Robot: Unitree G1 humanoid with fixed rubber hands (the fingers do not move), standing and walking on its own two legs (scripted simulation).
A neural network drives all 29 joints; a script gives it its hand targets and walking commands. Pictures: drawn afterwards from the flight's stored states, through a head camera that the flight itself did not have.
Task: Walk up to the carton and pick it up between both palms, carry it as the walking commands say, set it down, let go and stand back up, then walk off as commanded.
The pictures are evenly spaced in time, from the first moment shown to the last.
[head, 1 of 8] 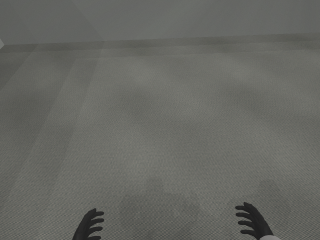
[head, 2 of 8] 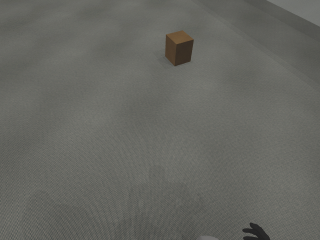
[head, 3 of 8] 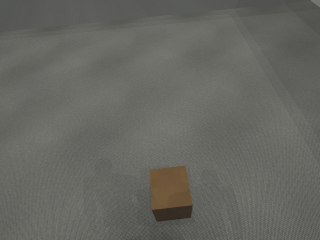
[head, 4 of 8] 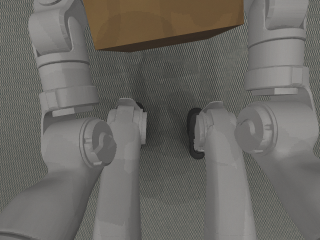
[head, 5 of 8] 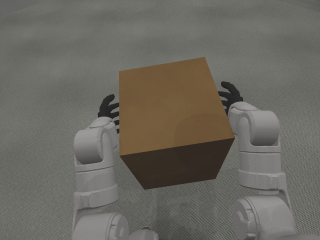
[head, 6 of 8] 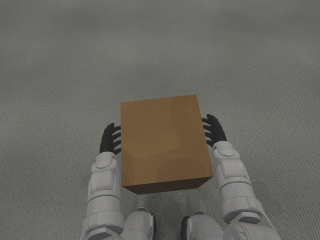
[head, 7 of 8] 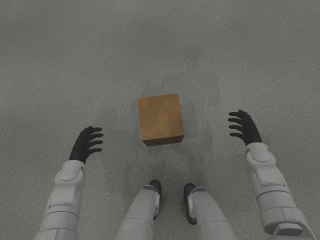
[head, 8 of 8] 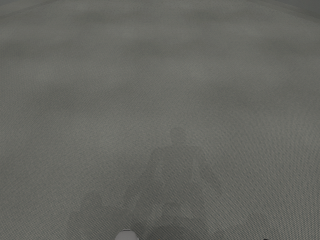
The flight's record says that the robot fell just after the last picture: no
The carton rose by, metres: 0.71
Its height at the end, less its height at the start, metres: +0.06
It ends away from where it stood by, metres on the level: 0.78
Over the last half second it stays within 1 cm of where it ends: yes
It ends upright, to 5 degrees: no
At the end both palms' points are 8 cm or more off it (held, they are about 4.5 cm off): yes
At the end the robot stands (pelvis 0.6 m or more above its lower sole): yes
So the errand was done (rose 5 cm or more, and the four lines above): no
